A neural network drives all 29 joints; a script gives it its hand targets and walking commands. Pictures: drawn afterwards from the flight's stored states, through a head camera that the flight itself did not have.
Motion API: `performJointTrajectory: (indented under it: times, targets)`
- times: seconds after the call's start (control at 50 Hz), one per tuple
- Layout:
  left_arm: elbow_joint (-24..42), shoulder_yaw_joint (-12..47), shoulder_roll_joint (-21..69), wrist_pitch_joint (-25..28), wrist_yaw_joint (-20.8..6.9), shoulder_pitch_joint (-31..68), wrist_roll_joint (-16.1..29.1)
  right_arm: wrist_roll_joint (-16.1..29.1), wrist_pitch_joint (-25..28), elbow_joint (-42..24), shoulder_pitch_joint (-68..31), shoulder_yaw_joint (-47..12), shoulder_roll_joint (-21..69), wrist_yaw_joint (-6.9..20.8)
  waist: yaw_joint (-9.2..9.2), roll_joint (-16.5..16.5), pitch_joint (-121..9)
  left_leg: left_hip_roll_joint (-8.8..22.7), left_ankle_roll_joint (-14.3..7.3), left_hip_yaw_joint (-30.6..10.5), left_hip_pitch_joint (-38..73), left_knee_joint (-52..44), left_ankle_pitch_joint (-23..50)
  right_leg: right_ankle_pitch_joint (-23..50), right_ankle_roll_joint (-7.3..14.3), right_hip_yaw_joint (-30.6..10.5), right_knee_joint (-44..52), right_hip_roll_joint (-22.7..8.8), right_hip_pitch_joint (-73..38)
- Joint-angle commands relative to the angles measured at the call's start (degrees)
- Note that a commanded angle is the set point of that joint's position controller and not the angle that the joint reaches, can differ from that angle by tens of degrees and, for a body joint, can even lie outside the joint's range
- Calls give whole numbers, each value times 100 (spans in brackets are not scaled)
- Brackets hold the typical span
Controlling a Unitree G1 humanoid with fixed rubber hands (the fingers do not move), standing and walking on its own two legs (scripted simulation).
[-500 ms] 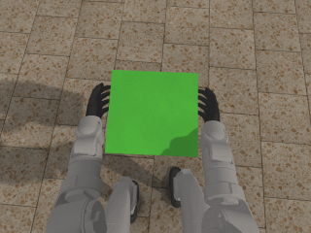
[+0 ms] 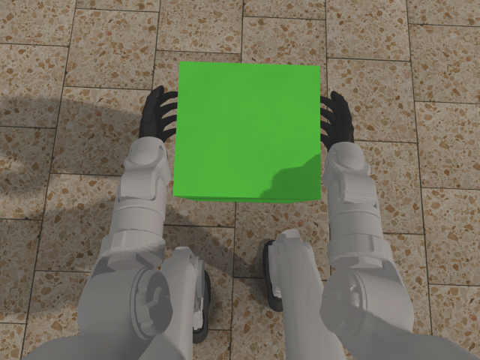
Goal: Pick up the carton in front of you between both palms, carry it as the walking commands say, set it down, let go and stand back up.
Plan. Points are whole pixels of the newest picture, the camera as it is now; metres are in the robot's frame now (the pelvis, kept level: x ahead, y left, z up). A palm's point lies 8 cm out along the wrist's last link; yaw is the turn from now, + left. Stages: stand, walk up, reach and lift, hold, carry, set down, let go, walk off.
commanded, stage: set down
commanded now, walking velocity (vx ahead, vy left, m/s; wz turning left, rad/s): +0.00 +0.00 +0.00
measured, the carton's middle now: (245, 147) +0.45 -0.05 -0.16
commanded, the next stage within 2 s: none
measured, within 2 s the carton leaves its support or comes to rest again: rests again in 1.66 s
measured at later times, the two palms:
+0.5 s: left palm (182, 143) +0.49 +0.08 -0.24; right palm (320, 152) +0.45 -0.22 -0.24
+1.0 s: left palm (195, 150) +0.50 +0.06 -0.34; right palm (317, 150) +0.47 -0.24 -0.32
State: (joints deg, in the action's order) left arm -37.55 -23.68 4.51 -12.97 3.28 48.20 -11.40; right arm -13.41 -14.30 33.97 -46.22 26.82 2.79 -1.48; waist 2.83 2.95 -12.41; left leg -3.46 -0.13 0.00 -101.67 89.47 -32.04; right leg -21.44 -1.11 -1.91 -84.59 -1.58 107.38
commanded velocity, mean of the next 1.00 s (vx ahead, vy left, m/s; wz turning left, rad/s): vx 0.00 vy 0.00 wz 0.00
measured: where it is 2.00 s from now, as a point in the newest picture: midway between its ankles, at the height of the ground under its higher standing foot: (238, 302)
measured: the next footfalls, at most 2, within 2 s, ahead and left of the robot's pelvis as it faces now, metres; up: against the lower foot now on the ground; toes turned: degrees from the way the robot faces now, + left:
none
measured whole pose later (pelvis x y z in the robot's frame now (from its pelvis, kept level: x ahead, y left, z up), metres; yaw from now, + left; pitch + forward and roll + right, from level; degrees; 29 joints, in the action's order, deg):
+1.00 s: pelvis -0.03 +0.00 -0.18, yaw +1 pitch +44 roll +1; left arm -53.0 -13.5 -7.8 -11.6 9.3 74.2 -3.6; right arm -0.3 -11.9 53.8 -73.3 20.0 -13.1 -2.5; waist 7.2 1.0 7.6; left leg -4.7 1.3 -0.1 -130.8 124.3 -37.5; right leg -23.8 -1.4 -2.2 -117.3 -0.6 137.4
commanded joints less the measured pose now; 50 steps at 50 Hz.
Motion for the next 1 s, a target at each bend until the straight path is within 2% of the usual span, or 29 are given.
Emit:
performJointTrajectory:
  times: [0.0,0.14,0.36,0.62,0.72,0.8,0.9,0.98]
  targets:
    - [-66,3073,5021,159,-1027,3369,653,703,97,163,-3320,-3132,4932,1152,228,-118,-5294,-811,192,-19,1318,-796,1413,1526,-28,357,-53,970,-3968]
    - [-77,3185,4798,157,-954,3919,857,899,65,129,-3806,-3178,4756,1067,286,-151,-5531,-861,171,115,724,-145,1213,1487,-91,401,-632,964,-3649]
    - [-562,2860,4431,164,-956,4728,860,1020,68,377,-4665,-2971,4387,1012,364,-214,-5269,-839,92,265,-310,735,759,1231,-146,430,-1409,877,-3054]
    - [-826,3040,3963,286,-890,5661,1229,1381,261,565,-5625,-2940,3744,1075,564,-111,-5086,-727,62,308,-689,1680,755,1347,-151,551,-2349,679,-2526]
    - [-659,3117,3733,425,-830,6028,1271,1677,297,1014,-5502,-2824,4047,1233,391,81,-4945,-689,66,352,-671,1909,980,1666,-146,520,-2664,666,-2229]
    - [-604,3152,3736,435,-791,6053,1271,1863,279,1092,-5554,-2882,4111,1358,292,107,-5064,-668,60,352,-452,2046,1202,1806,-172,569,-2816,657,-2017]
    - [-712,3109,3826,431,-824,5939,1220,1904,312,1201,-5525,-2762,4031,1417,330,237,-4695,-646,51,318,-560,2151,1265,1832,-151,577,-2891,652,-1613]
    - [-760,3083,3786,475,-868,5999,1239,1806,375,1408,-5415,-2542,3875,1410,441,323,-4349,-632,54,277,-768,2200,1181,1771,-109,557,-2931,632,-1441]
